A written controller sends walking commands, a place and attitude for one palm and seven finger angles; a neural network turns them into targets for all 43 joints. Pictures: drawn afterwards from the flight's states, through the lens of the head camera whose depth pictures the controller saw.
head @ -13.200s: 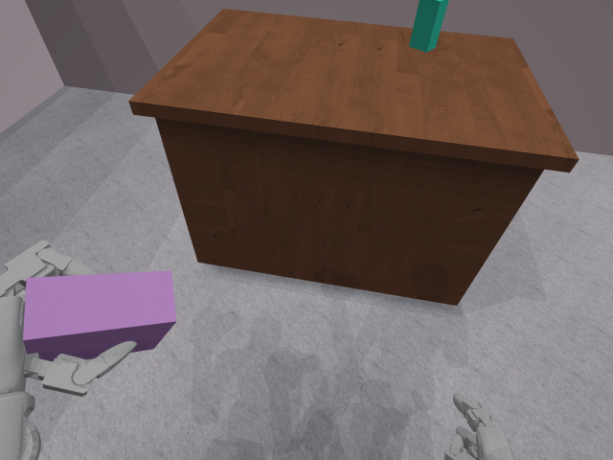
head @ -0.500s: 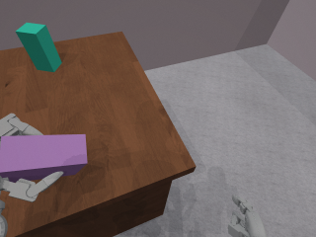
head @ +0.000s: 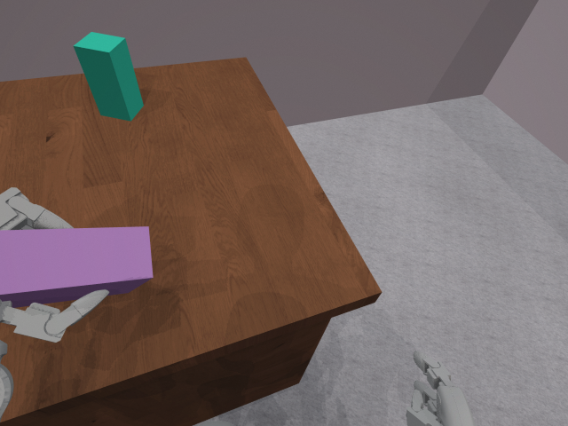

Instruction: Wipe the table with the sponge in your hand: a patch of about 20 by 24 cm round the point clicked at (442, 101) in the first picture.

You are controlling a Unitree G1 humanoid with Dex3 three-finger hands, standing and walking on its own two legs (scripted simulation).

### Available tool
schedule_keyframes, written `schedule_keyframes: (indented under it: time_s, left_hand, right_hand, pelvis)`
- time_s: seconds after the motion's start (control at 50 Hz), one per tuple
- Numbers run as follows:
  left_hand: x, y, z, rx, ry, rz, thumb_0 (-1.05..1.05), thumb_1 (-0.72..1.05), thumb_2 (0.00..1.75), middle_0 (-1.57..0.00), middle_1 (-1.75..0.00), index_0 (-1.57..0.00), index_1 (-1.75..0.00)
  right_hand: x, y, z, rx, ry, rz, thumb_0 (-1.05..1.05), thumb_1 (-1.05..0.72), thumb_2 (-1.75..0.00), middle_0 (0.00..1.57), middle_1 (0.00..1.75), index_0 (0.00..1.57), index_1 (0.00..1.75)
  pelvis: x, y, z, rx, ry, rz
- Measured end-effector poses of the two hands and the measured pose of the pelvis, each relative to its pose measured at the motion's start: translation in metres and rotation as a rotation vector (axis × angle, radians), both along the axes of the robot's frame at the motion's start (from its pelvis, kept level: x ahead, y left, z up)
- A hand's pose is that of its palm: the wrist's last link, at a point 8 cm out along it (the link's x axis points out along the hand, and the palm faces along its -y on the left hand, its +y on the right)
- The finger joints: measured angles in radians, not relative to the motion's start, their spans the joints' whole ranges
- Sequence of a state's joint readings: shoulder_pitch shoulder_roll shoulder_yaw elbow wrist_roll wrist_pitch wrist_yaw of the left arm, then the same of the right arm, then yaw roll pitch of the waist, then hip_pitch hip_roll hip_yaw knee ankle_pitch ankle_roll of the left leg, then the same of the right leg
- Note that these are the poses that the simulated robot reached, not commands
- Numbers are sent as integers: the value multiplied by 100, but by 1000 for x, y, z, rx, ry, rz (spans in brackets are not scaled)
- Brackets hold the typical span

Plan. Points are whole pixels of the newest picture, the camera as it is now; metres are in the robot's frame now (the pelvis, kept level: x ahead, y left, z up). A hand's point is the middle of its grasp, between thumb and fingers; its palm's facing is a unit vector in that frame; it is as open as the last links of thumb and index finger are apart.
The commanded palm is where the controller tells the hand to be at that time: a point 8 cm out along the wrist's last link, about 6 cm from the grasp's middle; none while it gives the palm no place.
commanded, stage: come to a stop and stand still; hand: left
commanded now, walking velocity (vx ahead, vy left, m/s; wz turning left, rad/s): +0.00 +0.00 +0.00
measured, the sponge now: (97, 266) +0.24 +0.23 +0.14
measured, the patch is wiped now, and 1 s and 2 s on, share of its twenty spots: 0.00 0.00 0.00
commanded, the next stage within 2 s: look again from close up in 0.42 s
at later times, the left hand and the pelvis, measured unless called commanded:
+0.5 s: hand (54, 260) +0.23 +0.26 +0.16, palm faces +0.40 -0.84 -0.37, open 9.5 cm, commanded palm +0.17 +0.29 +0.18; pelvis +0.01 +0.01 +0.00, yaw +0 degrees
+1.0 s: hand (35, 218) +0.26 +0.29 +0.19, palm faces +0.43 -0.76 -0.49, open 9.5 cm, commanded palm +0.18 +0.29 +0.19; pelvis +0.01 +0.00 +0.00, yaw +1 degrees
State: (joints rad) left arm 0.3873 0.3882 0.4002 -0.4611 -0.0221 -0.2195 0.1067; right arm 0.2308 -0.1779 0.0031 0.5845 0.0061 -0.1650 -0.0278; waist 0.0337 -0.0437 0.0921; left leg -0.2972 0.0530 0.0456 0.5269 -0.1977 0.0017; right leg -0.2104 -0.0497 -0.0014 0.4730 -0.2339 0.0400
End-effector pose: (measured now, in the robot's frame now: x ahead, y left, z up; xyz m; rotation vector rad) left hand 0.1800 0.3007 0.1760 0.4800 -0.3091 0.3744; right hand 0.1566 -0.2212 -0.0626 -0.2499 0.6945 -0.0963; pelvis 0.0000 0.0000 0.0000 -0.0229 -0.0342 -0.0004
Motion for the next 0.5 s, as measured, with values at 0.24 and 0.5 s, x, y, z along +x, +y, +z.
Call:
schedule_keyframes:
  time_s: [0.24,0.5]
  left_hand:
    - [8,-2,-7,-57,17,-12,-1,-44,103,-80,-136,-80,-136]
    - [9,2,-2,-35,27,-8,-1,-44,103,-80,-136,-80,-137]
  right_hand:
    - [25,29,3,38,-27,56,1,-91,-90,20,30,21,30]
    - [34,14,9,1,-23,23,1,-91,-90,20,30,21,30]
  pelvis:
    - [7,11,3,-3,-5,0]
    - [13,11,4,-3,0,2]
